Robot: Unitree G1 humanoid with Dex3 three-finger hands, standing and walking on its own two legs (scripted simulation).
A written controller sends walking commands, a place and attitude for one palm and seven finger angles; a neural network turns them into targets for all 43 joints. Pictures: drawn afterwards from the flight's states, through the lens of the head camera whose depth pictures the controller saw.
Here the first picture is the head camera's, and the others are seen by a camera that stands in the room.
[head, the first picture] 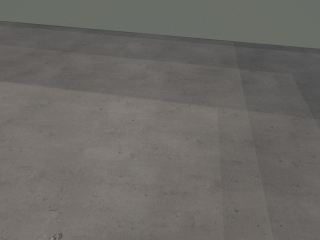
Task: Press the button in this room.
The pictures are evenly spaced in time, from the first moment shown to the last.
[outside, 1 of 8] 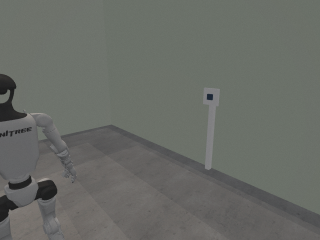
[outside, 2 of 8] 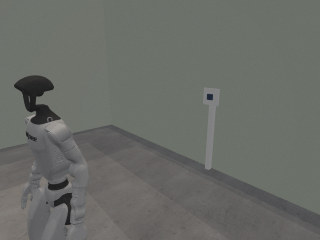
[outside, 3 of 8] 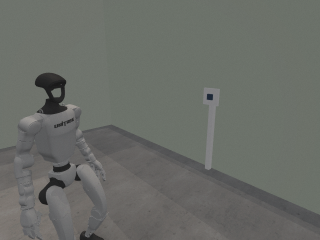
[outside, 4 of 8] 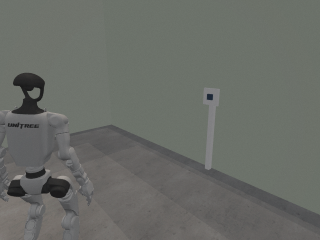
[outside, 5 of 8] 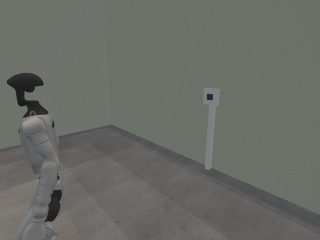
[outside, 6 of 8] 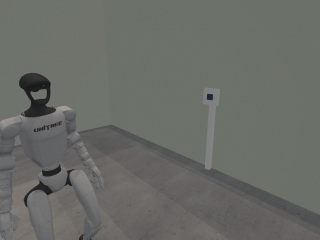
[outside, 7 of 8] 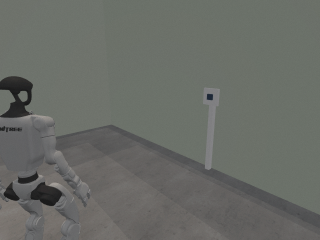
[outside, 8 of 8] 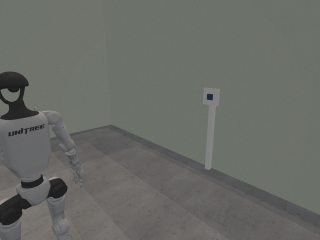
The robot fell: no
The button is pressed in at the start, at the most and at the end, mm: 0 0 0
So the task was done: no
